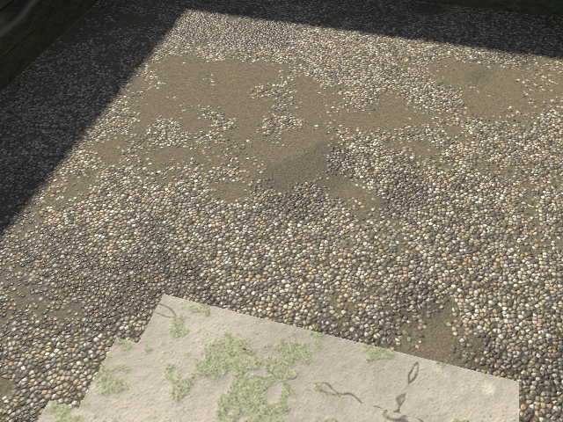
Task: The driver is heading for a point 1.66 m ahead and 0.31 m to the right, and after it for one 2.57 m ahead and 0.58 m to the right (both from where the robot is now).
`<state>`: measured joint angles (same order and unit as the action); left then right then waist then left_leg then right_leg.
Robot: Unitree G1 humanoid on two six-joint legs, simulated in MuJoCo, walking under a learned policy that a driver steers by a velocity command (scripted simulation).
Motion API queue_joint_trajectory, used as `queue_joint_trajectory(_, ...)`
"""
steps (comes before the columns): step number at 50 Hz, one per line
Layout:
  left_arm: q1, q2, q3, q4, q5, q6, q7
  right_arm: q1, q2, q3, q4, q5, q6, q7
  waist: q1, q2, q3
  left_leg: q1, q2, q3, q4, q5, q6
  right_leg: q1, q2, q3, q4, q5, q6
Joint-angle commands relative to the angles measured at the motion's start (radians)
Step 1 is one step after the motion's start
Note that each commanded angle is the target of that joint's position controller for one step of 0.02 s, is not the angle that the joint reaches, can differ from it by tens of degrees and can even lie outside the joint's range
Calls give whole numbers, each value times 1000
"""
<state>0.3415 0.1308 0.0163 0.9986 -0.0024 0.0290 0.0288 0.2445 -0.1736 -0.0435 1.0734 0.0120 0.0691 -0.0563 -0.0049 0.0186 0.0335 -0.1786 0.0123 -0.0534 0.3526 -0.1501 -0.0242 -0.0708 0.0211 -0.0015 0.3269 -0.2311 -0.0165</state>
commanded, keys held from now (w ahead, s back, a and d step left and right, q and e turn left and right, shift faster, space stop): no key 0.14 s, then w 0.38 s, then w+e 0.48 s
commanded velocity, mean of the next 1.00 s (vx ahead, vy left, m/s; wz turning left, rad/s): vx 0.31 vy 0.00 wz -0.16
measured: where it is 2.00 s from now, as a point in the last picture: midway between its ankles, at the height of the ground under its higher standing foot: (304, 391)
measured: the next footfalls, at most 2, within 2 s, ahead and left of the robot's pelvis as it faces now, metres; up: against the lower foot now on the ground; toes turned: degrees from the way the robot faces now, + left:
left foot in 0.48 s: +0.08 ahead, +0.14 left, +0.00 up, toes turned +2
right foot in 0.92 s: +0.33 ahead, -0.01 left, -0.18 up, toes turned -9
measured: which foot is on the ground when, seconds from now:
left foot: down 0.00-0.24, up 0.26-0.46, down 0.48-0.92, up 0.94-1.00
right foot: down 0.00-0.48, up 0.50-0.90, down 0.92-1.00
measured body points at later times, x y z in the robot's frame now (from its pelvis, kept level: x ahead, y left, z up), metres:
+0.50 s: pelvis +0.06 +0.04 -0.03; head +0.06 +0.06 +0.42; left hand +0.01 +0.30 -0.19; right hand +0.10 -0.22 -0.17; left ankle +0.04 +0.14 -0.75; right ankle -0.04 -0.11 -0.73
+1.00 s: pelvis +0.27 +0.05 -0.20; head +0.29 +0.05 +0.25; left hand +0.39 +0.25 -0.35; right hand +0.21 -0.18 -0.35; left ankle +0.18 +0.19 -0.64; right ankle +0.29 +0.00 -0.93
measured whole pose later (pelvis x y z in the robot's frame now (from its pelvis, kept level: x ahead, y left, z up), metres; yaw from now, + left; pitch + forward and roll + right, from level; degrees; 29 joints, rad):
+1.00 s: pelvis +0.27 +0.05 -0.20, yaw -12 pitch +1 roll -1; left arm 0.24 0.17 0.03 0.87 -0.01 -0.01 -0.06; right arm 0.38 -0.17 -0.02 0.99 0.03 -0.09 -0.01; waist -0.01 0.00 0.03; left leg -0.64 0.02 -0.01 2.03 -0.71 0.04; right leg -0.36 0.14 -0.03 0.58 -0.24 -0.15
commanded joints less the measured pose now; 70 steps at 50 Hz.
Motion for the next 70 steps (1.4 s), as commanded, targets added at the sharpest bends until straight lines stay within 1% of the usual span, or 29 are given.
queue_joint_trajectory(1,79,76,15,-4,0,-3,3,36,-76,-11,-8,0,-6,-7,2,-26,20,37,39,-40,-43,97,37,-62,-69,59,-73,208,-14)
queue_joint_trajectory(7,90,76,15,9,0,-6,1,43,-75,-10,13,-2,-7,-10,2,-24,35,33,41,-35,-51,80,32,-74,-66,59,-88,181,-17)
queue_joint_trajectory(13,121,183,60,-20,-22,-12,25,-30,-76,-21,-18,7,-40,-13,47,-141,135,-204,-39,84,174,-266,41,-92,-196,287,-252,-519,-151)
queue_joint_trajectory(18,147,182,82,-28,-28,-14,33,-95,-66,-21,-44,27,-110,37,60,-129,124,-386,54,57,362,-320,68,-10,-290,315,-156,-299,-217)
queue_joint_trajectory(23,-48,174,79,-77,-34,-46,18,279,-82,-46,83,14,-130,69,-149,-94,9,123,1,138,387,-180,60,-449,-187,170,199,-97,-167)
queue_joint_trajectory(24,-118,157,70,-96,-30,-60,18,427,-113,-66,124,4,-135,64,-231,-12,-12,245,-11,113,263,-208,86,-534,-107,109,492,52,-118)
queue_joint_trajectory(25,-161,96,53,-127,-21,-85,16,543,-191,-77,149,-15,-149,65,-251,278,-13,281,164,-212,134,-87,174,-694,50,52,1015,-257,-63)
queue_joint_trajectory(26,31,72,56,-135,-55,-115,12,455,-218,-61,119,-9,-176,83,-80,313,-35,264,334,-627,-15,-18,322,-845,105,205,1015,-362,-101)
queue_joint_trajectory(27,5,111,62,-139,-94,-119,20,376,-197,-54,123,2,-194,90,-44,180,67,203,418,-704,-26,-161,358,-972,44,262,1077,-320,-110)
queue_joint_trajectory(29,-10,145,71,-125,-67,-93,31,243,-92,-14,65,-13,-195,104,1,-62,86,28,338,-431,114,-109,257,-933,-33,252,1040,-136,-117)
queue_joint_trajectory(31,86,132,74,-92,-22,-64,1,152,-48,9,35,-44,-178,81,53,73,19,-150,239,-220,209,62,161,-760,-51,207,996,78,-117)
queue_joint_trajectory(32,76,151,82,-96,-33,-69,-25,120,-15,27,21,-41,-188,63,82,67,2,-215,150,-111,227,-82,96,-689,-52,229,858,303,-125)
queue_joint_trajectory(35,-104,95,55,-184,10,-70,-57,142,-74,34,13,-26,-212,4,40,80,63,-471,86,62,230,-174,87,-443,16,65,504,705,-65)
queue_joint_trajectory(40,-299,56,20,-272,-17,-54,-100,331,-94,27,36,14,-169,-37,-100,44,96,-292,121,83,487,-88,116,-444,24,-26,236,684,-6)
queue_joint_trajectory(43,-190,71,22,-234,-32,-38,-97,325,-91,14,8,26,-146,-19,-71,13,77,-183,148,70,747,168,86,-392,12,-72,145,470,-40)
queue_joint_trajectory(44,-41,74,34,-194,-45,-38,-98,255,-129,4,3,21,-138,-10,39,74,37,-136,196,26,912,291,99,-294,-37,-48,60,432,-76)
queue_joint_trajectory(45,116,129,54,-123,-18,-45,-91,228,-114,0,-22,19,-144,1,109,-7,-47,-189,137,75,1175,474,91,-47,-1,-82,-29,528,-128)
queue_joint_trajectory(46,332,165,59,-59,-1,-42,-92,140,-118,-9,-53,10,-161,17,244,-173,-87,-442,9,162,1778,-6,51,222,-98,46,-43,813,-240)
queue_joint_trajectory(47,304,206,44,-55,13,-42,-92,279,-1,21,-106,-9,-182,48,93,-342,-218,-910,-24,48,1978,-743,46,583,-244,278,417,1102,-351)
queue_joint_trajectory(48,241,210,53,-106,-3,-32,-81,280,-83,14,-163,-8,-207,70,80,-307,-358,-950,13,-53,1937,-666,66,579,-303,394,355,987,-437)
queue_joint_trajectory(49,207,260,72,-112,-16,-30,-80,226,-137,6,-224,26,-207,70,71,-160,-360,-1013,22,-75,1747,-496,71,488,-374,583,143,312,-494)
queue_joint_trajectory(51,4,161,36,-168,4,-38,-58,60,-155,-16,-257,42,-164,18,-35,154,-59,-1060,82,-85,1444,-192,42,66,-339,665,33,-130,-389)
queue_joint_trajectory(53,-167,132,17,-238,-12,-81,-32,79,-148,-28,-265,-20,-143,-9,-117,131,71,-737,103,-73,1007,10,-27,-433,-166,439,82,166,-303)
queue_joint_trajectory(55,-87,164,33,-202,-2,-80,11,37,-59,-12,-309,-79,-138,-10,-92,-42,-34,-480,69,-18,820,155,-62,-520,-55,345,142,390,-289)
queue_joint_trajectory(57,-28,181,42,-192,9,-68,20,165,-74,-15,-271,-34,-140,17,-104,-98,-121,-491,55,-30,931,244,-64,-397,-80,383,212,434,-306)
queue_joint_trajectory(60,260,98,36,-102,-35,-78,26,-137,-134,-31,-386,-6,-155,45,50,-74,-17,-989,86,-205,642,304,-8,32,-123,605,309,14,-315)
queue_joint_trajectory(63,85,140,36,-168,-16,-69,54,-167,-118,-24,-424,-61,-177,81,17,-65,26,-382,11,-57,297,795,4,-525,29,361,382,-249,-229)
queue_joint_trajectory(66,95,147,39,-168,-29,-42,56,-142,-77,-12,-466,-21,-149,82,43,-143,25,-237,10,-64,223,649,3,-545,37,375,487,-265,-218)
queue_joint_trajectory(70,97,158,38,-175,-17,-27,60,97,-164,-61,-378,7,-134,94,-21,-124,15,-113,105,-79,-15,452,65,-343,7,453,811,-88,-184)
